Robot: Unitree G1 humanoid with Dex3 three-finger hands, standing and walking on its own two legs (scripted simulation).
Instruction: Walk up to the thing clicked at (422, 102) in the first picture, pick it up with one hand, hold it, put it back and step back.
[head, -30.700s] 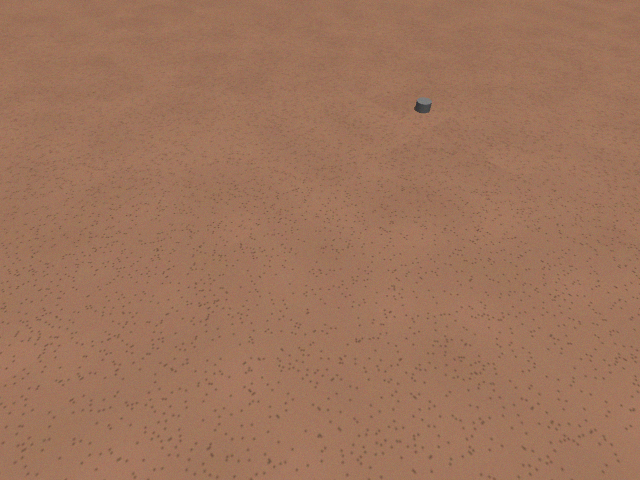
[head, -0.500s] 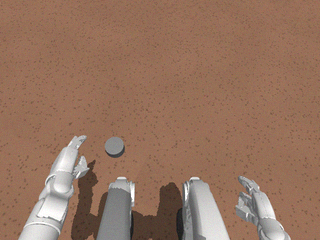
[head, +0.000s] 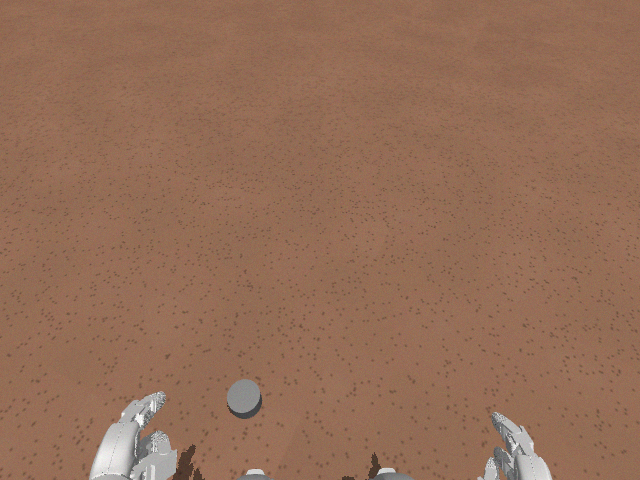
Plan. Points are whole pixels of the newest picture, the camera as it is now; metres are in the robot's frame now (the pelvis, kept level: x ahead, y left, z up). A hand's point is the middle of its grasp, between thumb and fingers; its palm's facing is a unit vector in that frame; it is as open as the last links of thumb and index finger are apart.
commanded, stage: home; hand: left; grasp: from above
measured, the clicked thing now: (244, 399) +0.45 +0.19 -0.67
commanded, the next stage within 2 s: none
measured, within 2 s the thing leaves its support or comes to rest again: neither
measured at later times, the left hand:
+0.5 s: hand (162, 469) +0.17 +0.18 -0.03, palm faces +0.07 -0.98 -0.19, open 7.4 cm
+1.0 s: hand (162, 468) +0.17 +0.18 -0.03, palm faces +0.06 -0.98 -0.20, open 7.4 cm
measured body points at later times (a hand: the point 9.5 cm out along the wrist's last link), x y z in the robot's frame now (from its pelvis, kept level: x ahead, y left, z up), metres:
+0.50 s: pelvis +0.01 +0.00 +0.02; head +0.03 +0.01 +0.47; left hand +0.16 +0.23 -0.01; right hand +0.18 -0.24 -0.04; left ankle +0.02 +0.13 -0.66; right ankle +0.02 -0.13 -0.66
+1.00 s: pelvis +0.01 +0.00 +0.02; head +0.02 +0.01 +0.47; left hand +0.17 +0.23 -0.01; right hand +0.17 -0.24 -0.05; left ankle +0.02 +0.13 -0.66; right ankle +0.02 -0.13 -0.66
